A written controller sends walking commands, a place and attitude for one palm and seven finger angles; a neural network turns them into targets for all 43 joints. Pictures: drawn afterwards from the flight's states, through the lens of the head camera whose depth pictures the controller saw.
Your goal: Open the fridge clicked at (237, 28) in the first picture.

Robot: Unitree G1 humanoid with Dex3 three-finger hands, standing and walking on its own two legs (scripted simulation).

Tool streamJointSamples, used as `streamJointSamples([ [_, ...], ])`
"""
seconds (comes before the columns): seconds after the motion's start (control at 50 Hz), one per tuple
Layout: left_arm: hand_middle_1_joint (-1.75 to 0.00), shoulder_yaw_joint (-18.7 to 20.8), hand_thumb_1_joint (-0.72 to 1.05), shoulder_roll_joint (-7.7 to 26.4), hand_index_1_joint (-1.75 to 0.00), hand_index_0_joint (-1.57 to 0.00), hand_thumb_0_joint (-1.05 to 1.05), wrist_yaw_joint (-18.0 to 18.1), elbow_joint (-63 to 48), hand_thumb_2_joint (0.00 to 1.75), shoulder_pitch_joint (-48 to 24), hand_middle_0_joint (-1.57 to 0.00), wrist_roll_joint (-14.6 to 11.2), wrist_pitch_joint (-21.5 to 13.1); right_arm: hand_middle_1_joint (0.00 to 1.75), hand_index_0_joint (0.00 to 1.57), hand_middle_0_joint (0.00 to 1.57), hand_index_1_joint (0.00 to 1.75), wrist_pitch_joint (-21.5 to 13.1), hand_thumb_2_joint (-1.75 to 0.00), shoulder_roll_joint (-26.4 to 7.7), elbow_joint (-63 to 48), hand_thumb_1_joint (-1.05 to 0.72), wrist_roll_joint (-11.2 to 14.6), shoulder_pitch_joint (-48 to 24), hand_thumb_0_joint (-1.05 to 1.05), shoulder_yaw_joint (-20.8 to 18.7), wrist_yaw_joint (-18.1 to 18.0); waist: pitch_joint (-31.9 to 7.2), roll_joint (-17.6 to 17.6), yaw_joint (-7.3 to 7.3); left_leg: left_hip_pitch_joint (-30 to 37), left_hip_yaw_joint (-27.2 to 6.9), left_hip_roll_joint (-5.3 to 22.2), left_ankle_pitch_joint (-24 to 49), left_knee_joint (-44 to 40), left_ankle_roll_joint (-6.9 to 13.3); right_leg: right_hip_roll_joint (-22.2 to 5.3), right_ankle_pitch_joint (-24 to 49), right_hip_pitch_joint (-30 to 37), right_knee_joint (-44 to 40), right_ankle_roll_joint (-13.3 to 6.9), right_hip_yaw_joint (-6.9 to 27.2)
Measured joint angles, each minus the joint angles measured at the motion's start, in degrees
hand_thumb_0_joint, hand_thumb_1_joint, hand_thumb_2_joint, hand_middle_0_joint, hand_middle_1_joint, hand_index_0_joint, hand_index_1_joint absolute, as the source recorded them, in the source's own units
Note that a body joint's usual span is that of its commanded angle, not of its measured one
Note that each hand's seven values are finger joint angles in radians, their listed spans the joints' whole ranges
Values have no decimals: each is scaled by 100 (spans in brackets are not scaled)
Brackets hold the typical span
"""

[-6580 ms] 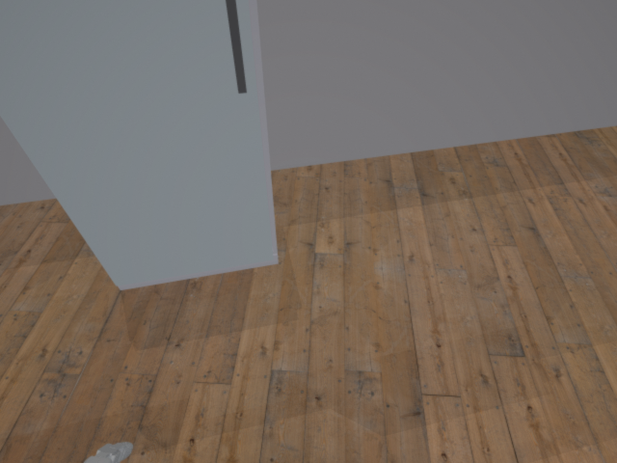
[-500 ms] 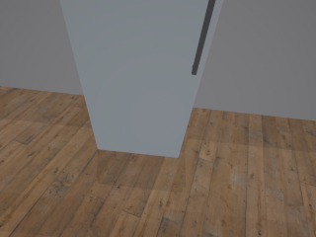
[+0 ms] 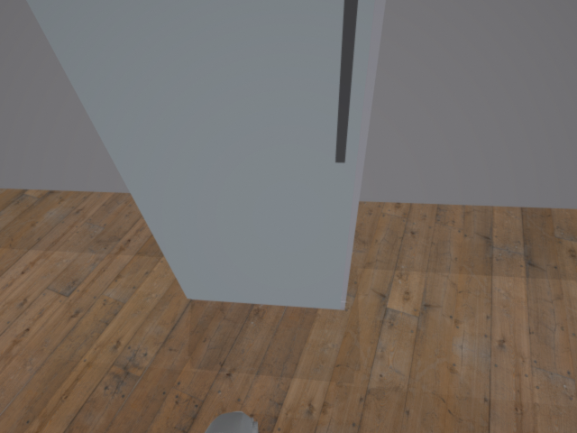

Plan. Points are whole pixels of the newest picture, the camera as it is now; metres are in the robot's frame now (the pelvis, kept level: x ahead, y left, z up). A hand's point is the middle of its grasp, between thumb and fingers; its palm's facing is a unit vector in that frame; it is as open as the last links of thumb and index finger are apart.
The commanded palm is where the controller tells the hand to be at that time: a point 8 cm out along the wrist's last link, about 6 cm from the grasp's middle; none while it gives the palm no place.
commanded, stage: take the last steps up to it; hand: right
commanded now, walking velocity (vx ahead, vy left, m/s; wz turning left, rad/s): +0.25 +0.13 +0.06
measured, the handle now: (348, 35) +0.63 -0.07 +0.26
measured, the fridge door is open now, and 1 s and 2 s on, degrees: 0 0 0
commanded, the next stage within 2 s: come to a stop and stand still in 0.20 s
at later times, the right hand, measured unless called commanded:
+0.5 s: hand (368, 386) +0.24 -0.11 -0.18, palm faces +0.02 +0.97 -0.24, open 7.1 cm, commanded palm none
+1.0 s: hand out of the picture +0.13 -0.17 -0.19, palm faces +0.06 +0.98 -0.20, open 7.3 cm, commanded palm none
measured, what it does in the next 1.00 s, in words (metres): walks ahead: left foot, then right foot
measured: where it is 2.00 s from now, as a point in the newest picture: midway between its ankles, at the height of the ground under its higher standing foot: outside the picture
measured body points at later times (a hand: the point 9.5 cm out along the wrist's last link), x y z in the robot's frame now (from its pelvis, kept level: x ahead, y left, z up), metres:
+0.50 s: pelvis +0.16 +0.07 -0.01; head +0.19 +0.09 +0.43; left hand +0.17 +0.30 -0.18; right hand +0.24 -0.16 -0.16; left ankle +0.22 +0.15 -0.75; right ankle +0.16 -0.06 -0.70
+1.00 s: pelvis +0.13 +0.02 +0.00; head +0.14 +0.00 +0.45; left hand +0.20 +0.25 -0.14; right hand +0.13 -0.23 -0.17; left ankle +0.08 +0.17 -0.69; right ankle +0.15 -0.08 -0.75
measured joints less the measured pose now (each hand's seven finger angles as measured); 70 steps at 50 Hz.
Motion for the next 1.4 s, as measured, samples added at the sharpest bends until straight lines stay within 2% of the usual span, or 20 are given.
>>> streamJointSamples([
  [0.06,-30,-34,92,-109,-30,-20,0,2,135,90,288,-20,16,28,29,20,20,30,43,-90,-56,-146,-92,5,-320,0,-19,14,36,-19,80,-221,41,20,208,-262,-21,20,-134,244,-112,55,-35],
  [0.12,-30,-38,92,-177,-30,-20,1,-4,240,90,511,-20,52,57,29,20,19,30,78,-90,-48,-254,-92,21,-609,0,12,39,151,-97,206,-175,186,27,244,-1054,8,1,-308,474,-156,134,-63],
  [0.22,-30,5,91,-165,-30,-20,1,-31,396,90,738,-21,72,146,29,20,20,30,-11,-90,63,-400,-92,63,-981,0,90,50,414,-315,424,381,407,-173,51,-2629,234,-186,-844,714,200,382,-82],
  [0.26,-30,29,91,-158,-30,-20,1,-61,485,90,828,-21,31,202,29,20,20,30,-176,-90,91,-446,-91,47,-997,0,117,42,443,-353,397,777,492,-285,380,-3113,368,-343,-1217,519,1045,431,-47],
  [0.28,-30,38,91,-129,-30,-20,1,-81,521,90,762,-21,-6,254,29,20,20,30,-271,-90,135,-443,-91,42,-1013,0,111,15,499,-408,347,749,517,-351,302,-2923,433,-414,-1348,184,1955,375,118],
  [0.34,-30,78,91,-7,-30,-20,1,-89,436,90,442,-21,-81,369,29,20,20,30,-350,-90,271,-384,-91,95,-944,0,165,-57,598,-486,297,977,597,-459,-93,-2806,527,-278,-1402,-955,4442,186,720],
  [0.38,-30,93,91,87,-30,-20,1,-63,302,90,187,-21,-71,394,30,20,20,30,-300,-90,362,-311,-91,118,-830,0,199,-134,553,-502,253,1230,629,-508,-57,-3099,485,-241,-1124,-1534,4959,181,793],
  [0.5,-29,130,91,285,-30,-19,1,1,-206,90,-602,-20,-82,515,30,21,20,30,-136,-90,293,-299,-95,63,-712,-2,182,-290,377,-545,99,1526,683,-537,39,-3565,546,-151,-890,-2200,3540,331,835],
  [0.68,-29,204,91,411,-30,-19,1,-82,-685,90,-1459,-20,-59,690,30,21,20,30,85,-90,262,-457,-92,3,-587,-1,128,-293,481,-397,-189,1434,623,-294,2,-3377,394,128,-963,-2140,3121,454,900],
  [0.76,-29,160,91,355,-30,-19,0,-112,-772,90,-1460,-20,-71,587,30,21,20,30,147,-90,152,-479,-91,16,-460,0,92,-277,420,-245,-204,1245,618,-176,-44,-3114,235,67,-155,-1390,1692,399,867],
  [0.8,-29,122,91,256,-30,-19,0,-109,-736,90,-1396,-20,-36,531,30,21,20,30,215,-90,63,-438,-91,65,-418,0,76,-270,427,-62,-213,1124,451,-100,-491,-2776,119,174,-34,-1287,1526,204,776],
  [0.86,-29,14,91,127,-30,-20,1,-68,-667,90,-1219,-20,21,530,30,20,20,30,321,-90,-6,-373,-91,68,-291,0,49,-254,329,-28,-208,931,-13,-343,-1333,-1829,16,157,-4,-1185,1281,19,736],
  [0.92,-30,10,93,133,-30,-20,0,24,-592,90,-1096,-21,23,509,30,20,20,30,316,-90,-40,-284,-91,55,-150,0,19,-190,216,-62,-165,908,-291,-481,-1240,-1116,-64,131,263,-1106,870,-4,735],
  [0.98,-30,1,93,156,-30,-20,0,25,-513,90,-1000,-21,32,489,30,20,20,30,306,-90,-78,-185,-91,44,11,0,7,-136,121,-64,-134,1087,-362,-464,-1147,-989,-145,101,467,-1074,571,-10,674],
  [1.06,-30,30,92,178,-30,-20,0,21,-433,90,-834,-21,46,444,30,20,20,30,355,-90,-83,-45,-91,46,104,0,37,-102,71,-112,-3,1498,-292,-375,-1354,-1465,-180,28,629,-1102,385,36,628],
  [1.12,-30,59,92,233,-30,-20,0,4,-326,90,-685,-21,59,443,30,20,20,30,330,-90,-24,16,-91,72,45,0,98,-95,80,-220,118,1886,-195,-347,-1552,-2282,-146,-41,712,-1159,361,104,648],
  [1.16,-30,78,91,276,-30,-20,1,-15,-216,90,-563,-21,42,461,30,20,20,30,249,-90,31,27,-91,89,-12,0,147,-99,78,-285,163,2217,-106,-345,-1224,-3096,-104,-70,722,-1221,438,175,664],
  [1.2,-30,88,91,291,-30,-20,1,-34,-95,90,-423,-21,-1,489,30,20,20,30,119,-90,60,22,-91,92,-32,0,189,-123,51,-241,147,2541,-103,-286,-684,-3931,-26,-31,650,-1324,659,267,613],
  [1.28,-30,87,91,419,-30,-20,1,-105,188,90,-119,-20,-7,644,30,20,20,30,9,-90,347,85,-92,74,32,0,289,-176,-105,-537,109,2716,7,-421,-589,-4028,108,-96,-232,-1395,1183,305,787],
  [1.4,-30,79,91,425,-30,-20,1,-160,224,90,-35,-20,5,629,30,21,20,30,-99,-90,494,108,-93,79,247,0,314,-207,-75,-516,-1,2839,-37,-381,-486,-4283,144,-52,-309,-1623,1998,346,777],
])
